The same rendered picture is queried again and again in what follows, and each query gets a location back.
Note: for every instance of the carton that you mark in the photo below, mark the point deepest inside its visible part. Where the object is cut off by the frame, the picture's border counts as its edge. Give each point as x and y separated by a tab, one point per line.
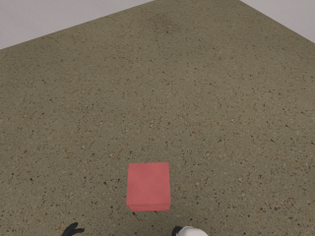
148	186

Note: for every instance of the left robot hand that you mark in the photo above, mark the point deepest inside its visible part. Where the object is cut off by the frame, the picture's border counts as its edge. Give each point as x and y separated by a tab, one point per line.
70	230

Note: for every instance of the robot right foot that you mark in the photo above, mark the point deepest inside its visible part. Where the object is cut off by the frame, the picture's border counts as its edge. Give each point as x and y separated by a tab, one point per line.
176	230

